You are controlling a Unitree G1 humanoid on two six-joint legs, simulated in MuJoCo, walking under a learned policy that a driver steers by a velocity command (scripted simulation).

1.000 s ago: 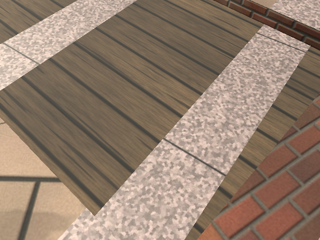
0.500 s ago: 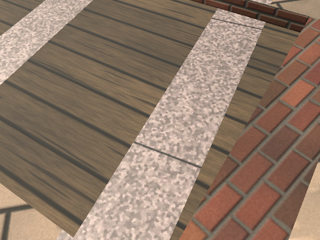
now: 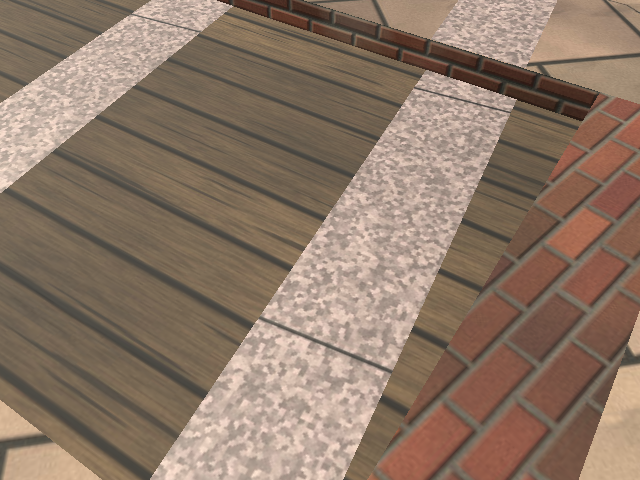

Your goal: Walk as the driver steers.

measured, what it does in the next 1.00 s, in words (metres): stands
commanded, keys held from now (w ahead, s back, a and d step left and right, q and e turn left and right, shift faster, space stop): no key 0.90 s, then w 0.10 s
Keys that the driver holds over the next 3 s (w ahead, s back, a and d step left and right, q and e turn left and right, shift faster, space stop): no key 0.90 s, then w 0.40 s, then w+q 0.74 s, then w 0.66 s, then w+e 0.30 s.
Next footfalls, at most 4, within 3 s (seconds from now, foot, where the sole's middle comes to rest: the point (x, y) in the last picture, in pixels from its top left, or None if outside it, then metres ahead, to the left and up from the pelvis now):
1.22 right None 0.16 -0.12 -0.78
1.82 left None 0.55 0.10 -0.92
2.20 right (332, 336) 0.99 0.01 -0.92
2.70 left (213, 310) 1.07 0.34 -0.92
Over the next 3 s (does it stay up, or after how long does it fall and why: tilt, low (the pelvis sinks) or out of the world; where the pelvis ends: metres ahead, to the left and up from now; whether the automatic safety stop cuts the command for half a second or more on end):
stays up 1.12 0.27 -0.14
